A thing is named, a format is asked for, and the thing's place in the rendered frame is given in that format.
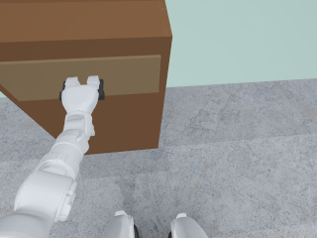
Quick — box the robot thigh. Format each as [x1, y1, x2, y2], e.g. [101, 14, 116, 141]
[101, 214, 135, 238]
[170, 216, 208, 238]

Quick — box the robot right thigh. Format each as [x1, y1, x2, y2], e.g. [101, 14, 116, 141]
[170, 216, 208, 238]

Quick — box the robot left upper arm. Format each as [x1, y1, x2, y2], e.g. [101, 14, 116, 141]
[0, 170, 77, 238]

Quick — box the drawer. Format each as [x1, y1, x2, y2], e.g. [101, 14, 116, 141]
[0, 55, 161, 101]

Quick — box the robot left thigh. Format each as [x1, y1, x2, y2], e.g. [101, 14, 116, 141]
[101, 214, 135, 238]

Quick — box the cabinet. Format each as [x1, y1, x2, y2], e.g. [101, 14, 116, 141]
[0, 0, 172, 156]

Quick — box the robot left hand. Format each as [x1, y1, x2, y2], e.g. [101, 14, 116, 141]
[61, 75, 100, 137]

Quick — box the handle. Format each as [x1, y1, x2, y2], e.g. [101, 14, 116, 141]
[58, 78, 105, 102]

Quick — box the robot left forearm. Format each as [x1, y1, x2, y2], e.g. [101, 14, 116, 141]
[14, 110, 92, 211]

